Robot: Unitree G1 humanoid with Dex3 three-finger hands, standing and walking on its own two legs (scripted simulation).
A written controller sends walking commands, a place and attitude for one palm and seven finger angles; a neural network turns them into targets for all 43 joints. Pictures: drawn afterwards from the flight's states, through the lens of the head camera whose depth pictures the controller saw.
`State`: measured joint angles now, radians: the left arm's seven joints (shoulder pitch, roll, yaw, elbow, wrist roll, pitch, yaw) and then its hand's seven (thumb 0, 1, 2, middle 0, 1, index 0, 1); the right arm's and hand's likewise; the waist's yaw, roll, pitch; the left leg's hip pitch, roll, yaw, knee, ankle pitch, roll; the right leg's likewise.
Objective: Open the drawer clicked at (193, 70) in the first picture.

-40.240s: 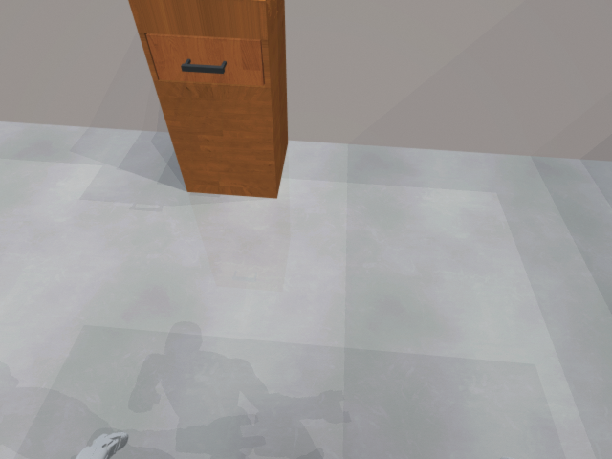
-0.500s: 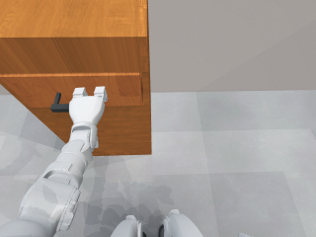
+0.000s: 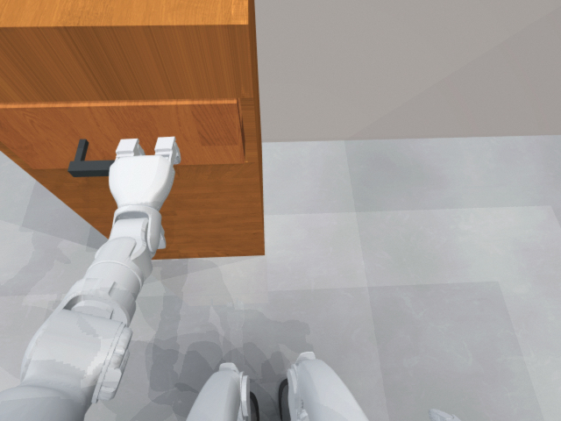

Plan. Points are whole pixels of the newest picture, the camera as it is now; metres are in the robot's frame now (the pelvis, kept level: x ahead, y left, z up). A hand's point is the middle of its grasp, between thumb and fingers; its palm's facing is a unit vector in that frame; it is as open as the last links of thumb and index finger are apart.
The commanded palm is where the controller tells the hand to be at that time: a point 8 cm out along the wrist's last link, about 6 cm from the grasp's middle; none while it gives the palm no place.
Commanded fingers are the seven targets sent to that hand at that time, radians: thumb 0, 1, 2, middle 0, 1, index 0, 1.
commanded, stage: lower the fingers behind the handle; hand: left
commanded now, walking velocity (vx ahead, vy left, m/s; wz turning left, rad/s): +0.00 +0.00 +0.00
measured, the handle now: (120, 156) +0.53 +0.23 -0.02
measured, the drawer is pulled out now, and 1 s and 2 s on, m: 0.01 0.01 0.12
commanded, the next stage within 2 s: close the thumb around the handle in 0.12 s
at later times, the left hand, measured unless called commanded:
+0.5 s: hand (153, 193) +0.47 +0.18 -0.04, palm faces -0.03 -0.03 -1.00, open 11.7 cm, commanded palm +0.44 +0.20 +0.01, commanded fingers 0.00 0.34 0.66 -0.36 -1.29 -0.36 -1.29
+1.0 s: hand (152, 195) +0.46 +0.18 -0.04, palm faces -0.03 -0.04 -1.00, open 5.7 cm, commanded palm +0.43 +0.19 +0.01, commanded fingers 0.00 0.90 0.90 -0.40 -1.35 -0.40 -1.35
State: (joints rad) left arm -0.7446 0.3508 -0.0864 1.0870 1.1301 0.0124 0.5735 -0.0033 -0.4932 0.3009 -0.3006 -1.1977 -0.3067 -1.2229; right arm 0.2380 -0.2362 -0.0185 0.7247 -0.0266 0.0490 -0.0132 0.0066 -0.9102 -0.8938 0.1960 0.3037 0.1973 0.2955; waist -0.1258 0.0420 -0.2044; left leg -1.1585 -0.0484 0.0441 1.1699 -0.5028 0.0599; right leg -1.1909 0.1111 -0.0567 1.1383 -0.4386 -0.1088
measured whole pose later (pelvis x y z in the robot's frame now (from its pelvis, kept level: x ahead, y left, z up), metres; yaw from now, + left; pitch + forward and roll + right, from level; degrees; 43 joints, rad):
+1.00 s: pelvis +0.02 +0.02 +0.01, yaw -1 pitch +27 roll -1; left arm -0.64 0.29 -0.09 1.02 1.15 0.00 0.59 0.00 0.74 0.83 -0.36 -1.34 -0.35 -1.31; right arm 0.25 -0.23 -0.04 0.71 -0.04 0.10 0.01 0.01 -0.91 -0.89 0.20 0.30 0.20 0.30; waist -0.10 0.04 -0.22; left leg -1.07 -0.05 0.06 1.12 -0.53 0.09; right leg -1.11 0.12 -0.03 1.09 -0.46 -0.08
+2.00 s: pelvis +0.01 +0.00 +0.02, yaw -1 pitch +22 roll +1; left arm -0.26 0.24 -0.13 0.75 1.17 -0.02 0.63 0.00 0.75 0.81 -0.33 -1.34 -0.38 -1.33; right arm 0.17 -0.21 -0.04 0.67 -0.03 0.09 -0.01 0.01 -0.91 -0.89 0.20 0.30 0.20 0.30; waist -0.03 0.02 -0.22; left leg -0.96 -0.05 0.07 1.08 -0.50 0.06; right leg -1.01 0.12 -0.01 1.08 -0.44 -0.11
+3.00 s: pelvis +0.02 -0.02 +0.01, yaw -1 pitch +20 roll +3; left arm 0.26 0.25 -0.14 0.31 1.17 -0.07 0.66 0.02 0.74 0.80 -0.30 -1.32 -0.39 -1.32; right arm 0.08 -0.21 -0.01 0.61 -0.03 0.08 -0.02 0.01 -0.91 -0.89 0.20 0.30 0.20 0.30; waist 0.03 0.01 -0.22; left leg -0.92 -0.05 0.08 1.10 -0.53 0.04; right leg -0.99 0.12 -0.01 1.13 -0.48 -0.13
